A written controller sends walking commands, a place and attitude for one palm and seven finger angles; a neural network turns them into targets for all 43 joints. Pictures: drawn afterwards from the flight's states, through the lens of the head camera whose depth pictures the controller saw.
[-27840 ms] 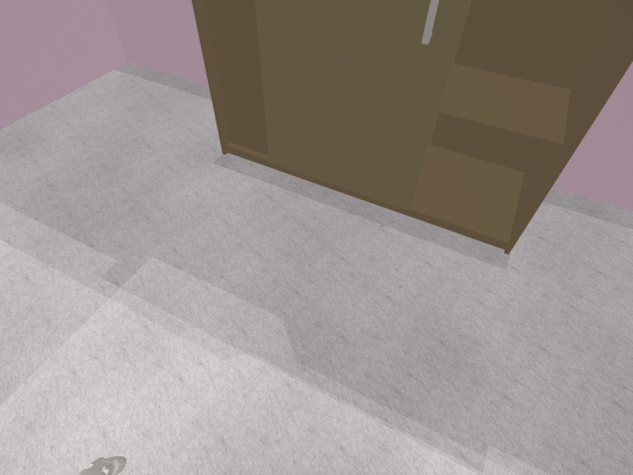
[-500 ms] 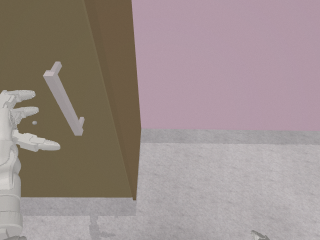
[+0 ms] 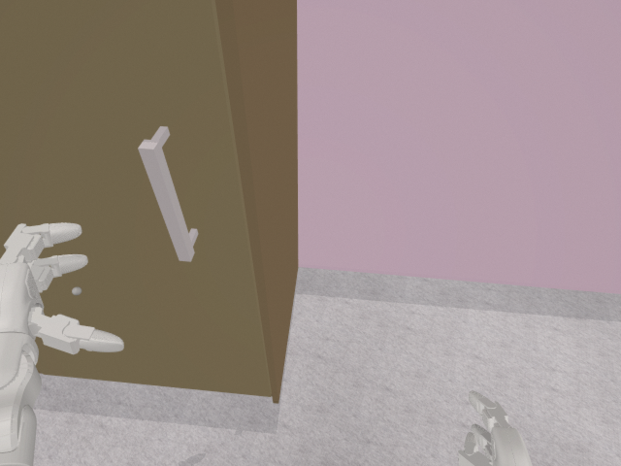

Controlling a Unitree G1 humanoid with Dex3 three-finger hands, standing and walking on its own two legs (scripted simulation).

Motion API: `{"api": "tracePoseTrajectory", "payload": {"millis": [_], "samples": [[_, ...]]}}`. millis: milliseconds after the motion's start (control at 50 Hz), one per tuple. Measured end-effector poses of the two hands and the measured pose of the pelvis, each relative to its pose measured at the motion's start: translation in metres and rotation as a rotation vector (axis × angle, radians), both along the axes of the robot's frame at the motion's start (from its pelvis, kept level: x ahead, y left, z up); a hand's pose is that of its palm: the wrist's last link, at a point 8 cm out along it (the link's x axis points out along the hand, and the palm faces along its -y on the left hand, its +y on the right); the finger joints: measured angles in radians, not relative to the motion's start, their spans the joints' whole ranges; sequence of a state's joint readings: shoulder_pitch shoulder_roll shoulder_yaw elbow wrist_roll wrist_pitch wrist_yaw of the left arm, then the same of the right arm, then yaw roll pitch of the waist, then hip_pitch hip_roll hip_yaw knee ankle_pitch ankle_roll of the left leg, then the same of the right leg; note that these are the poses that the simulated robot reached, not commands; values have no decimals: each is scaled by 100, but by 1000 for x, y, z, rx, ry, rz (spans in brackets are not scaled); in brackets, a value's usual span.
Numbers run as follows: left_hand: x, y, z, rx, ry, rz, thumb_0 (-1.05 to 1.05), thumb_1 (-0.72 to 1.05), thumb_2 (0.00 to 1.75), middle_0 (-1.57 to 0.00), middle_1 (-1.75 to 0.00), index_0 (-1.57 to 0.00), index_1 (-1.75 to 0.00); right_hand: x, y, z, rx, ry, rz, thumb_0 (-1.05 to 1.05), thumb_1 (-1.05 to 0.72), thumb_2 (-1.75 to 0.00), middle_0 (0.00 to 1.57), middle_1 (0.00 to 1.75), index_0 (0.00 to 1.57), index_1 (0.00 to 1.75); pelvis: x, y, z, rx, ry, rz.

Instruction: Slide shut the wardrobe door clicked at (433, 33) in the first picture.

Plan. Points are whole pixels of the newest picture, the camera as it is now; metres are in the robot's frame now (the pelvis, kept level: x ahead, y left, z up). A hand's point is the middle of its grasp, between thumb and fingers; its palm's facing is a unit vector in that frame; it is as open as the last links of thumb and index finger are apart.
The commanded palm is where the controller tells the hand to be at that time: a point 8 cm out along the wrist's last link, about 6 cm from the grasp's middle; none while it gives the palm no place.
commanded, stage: slip the hand off the handle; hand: left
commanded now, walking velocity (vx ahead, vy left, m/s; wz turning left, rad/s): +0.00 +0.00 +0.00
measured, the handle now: (175, 199) +0.42 +0.26 +0.11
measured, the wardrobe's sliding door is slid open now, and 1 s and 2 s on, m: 0.00 0.00 0.00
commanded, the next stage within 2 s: draw the hand back to the body in 0.04 s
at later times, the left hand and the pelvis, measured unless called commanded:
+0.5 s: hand (65, 304) +0.23 +0.29 +0.14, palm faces +0.12 -0.99 -0.06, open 14.7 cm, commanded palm +0.18 +0.33 +0.14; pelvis -0.01 -0.01 +0.00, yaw -1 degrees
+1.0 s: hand (55, 313) +0.21 +0.29 +0.15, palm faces +0.47 -0.82 -0.34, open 12.4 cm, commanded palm +0.16 +0.32 +0.17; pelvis +0.01 +0.01 +0.01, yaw -1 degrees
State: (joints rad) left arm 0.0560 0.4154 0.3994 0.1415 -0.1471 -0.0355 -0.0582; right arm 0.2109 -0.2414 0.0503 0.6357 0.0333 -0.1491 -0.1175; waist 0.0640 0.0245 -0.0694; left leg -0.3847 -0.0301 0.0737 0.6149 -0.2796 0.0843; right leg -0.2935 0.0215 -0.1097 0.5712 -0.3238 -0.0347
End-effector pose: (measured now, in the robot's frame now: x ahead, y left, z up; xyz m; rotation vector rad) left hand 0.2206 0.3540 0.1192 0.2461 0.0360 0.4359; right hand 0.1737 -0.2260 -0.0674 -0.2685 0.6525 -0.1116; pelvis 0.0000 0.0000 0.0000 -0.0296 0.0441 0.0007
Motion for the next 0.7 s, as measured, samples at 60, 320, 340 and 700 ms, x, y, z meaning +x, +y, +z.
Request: {"api": "tracePoseTrajectory", "payload": {"millis": [60,320,340,700], "samples": [[-12,-3,1,3,2,0,-1,-55,20,-25,-115,-25,-115,1,-1,1,4,-7,7,1,-90,-90,20,30,20,30,0,-2,0,2,-4,1],[-17,-14,7,-158,-50,-225,-1,-55,20,-25,-115,-25,-115,-13,-15,-2,-4,-26,-19,1,-90,-90,20,30,20,30,-5,-13,2,-3,-44,16],[-15,-17,9,-164,-46,-268,-1,-55,20,-25,-115,-25,-115,-14,-16,0,-1,-40,-22,1,-90,-90,20,30,20,30,-5,-13,2,-2,-48,14],[-41,-24,18,-131,-39,-282,-1,-50,22,-25,-112,-25,-112,-12,-16,21,2,-157,-8,1,-90,-90,20,30,20,30,-8,-4,2,-11,-72,-4]]}}
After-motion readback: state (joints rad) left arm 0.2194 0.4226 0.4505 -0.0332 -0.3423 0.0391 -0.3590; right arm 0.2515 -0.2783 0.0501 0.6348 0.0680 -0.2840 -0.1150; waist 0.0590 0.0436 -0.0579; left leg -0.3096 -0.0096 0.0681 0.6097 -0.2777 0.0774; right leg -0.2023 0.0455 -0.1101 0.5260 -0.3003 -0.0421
